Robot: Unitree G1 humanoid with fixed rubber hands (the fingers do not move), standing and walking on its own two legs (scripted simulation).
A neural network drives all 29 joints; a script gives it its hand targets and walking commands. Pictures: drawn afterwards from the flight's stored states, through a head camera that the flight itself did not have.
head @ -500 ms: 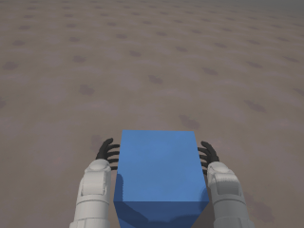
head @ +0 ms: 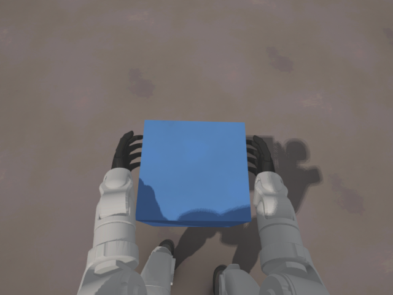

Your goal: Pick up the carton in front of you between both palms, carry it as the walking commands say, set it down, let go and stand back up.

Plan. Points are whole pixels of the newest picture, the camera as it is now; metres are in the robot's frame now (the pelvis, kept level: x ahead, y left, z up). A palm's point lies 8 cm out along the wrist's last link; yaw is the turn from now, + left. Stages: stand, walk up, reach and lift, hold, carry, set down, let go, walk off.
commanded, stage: set down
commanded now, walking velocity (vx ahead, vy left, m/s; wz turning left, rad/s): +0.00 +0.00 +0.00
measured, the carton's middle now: (192, 181) +0.36 +0.05 -0.14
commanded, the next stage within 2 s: none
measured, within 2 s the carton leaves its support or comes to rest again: neither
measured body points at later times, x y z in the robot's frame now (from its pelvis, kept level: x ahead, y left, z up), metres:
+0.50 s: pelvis -0.03 +0.00 -0.13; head +0.20 +0.04 +0.25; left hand +0.39 +0.22 -0.21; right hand +0.44 -0.08 -0.20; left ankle +0.09 +0.14 -0.70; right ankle +0.01 -0.13 -0.70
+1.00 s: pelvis -0.06 +0.00 -0.25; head +0.25 +0.02 +0.08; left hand +0.40 +0.23 -0.36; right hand +0.48 -0.06 -0.36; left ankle +0.09 +0.14 -0.70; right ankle +0.01 -0.13 -0.70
